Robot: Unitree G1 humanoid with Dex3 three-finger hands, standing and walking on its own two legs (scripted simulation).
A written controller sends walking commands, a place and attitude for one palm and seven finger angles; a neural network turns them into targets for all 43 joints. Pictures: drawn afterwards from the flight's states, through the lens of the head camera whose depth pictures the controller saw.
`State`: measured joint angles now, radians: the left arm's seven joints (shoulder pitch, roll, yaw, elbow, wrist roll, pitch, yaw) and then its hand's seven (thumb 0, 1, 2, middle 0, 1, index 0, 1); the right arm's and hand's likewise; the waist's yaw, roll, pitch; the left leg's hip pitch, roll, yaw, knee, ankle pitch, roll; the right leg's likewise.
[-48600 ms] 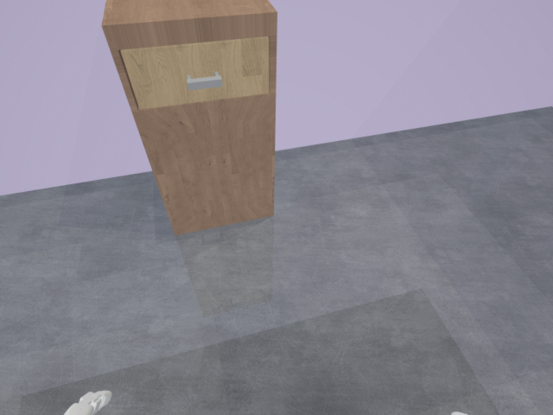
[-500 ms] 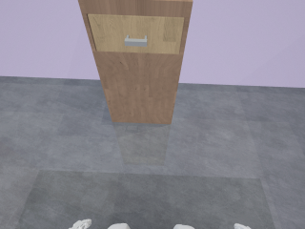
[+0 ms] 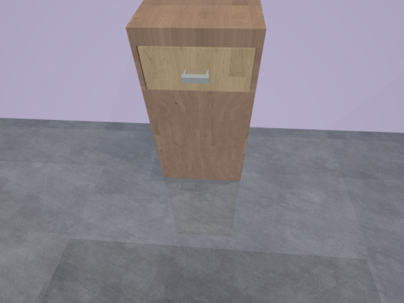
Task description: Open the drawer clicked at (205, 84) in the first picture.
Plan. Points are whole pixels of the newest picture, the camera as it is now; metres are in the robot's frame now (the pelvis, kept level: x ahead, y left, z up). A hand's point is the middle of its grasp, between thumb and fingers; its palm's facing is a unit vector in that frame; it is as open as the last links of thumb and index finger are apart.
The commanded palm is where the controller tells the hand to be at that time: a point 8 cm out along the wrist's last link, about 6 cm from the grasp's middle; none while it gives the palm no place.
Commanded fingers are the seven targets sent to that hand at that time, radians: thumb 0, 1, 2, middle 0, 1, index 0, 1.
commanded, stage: let the arm hang, fingers relaxed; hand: left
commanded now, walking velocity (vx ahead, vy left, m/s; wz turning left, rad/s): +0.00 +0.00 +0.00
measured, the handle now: (195, 75) +0.87 +0.08 -0.04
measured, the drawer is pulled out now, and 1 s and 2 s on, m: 0.00 0.00 0.00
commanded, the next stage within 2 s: look to check the result in 0.30 s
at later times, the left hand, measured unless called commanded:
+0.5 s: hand out of the picture +0.11 +0.24 -0.15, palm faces -0.04 -0.94 -0.34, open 7.4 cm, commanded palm none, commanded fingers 0.00 0.90 0.90 -0.20 -0.30 -0.20 -0.30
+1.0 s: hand out of the picture +0.12 +0.24 -0.15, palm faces -0.04 -0.94 -0.35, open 7.4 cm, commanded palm none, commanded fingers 0.00 0.90 0.90 -0.20 -0.30 -0.20 -0.30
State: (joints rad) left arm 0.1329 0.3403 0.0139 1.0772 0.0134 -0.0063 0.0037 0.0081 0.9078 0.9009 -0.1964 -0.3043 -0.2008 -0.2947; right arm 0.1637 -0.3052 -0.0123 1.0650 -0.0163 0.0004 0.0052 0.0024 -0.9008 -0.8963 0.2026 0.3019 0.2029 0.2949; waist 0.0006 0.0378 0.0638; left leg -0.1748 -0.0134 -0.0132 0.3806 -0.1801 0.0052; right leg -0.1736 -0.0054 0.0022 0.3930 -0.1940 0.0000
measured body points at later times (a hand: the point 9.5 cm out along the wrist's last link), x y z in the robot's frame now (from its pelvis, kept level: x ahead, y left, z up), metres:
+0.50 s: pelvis +0.02 +0.00 +0.00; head +0.05 -0.01 +0.45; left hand +0.12 +0.29 -0.13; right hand +0.10 -0.30 -0.13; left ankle +0.02 +0.12 -0.74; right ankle +0.01 -0.12 -0.74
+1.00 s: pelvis +0.04 +0.00 +0.00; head +0.06 -0.01 +0.45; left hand +0.13 +0.29 -0.13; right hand +0.11 -0.30 -0.14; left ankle +0.02 +0.12 -0.74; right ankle +0.01 -0.12 -0.74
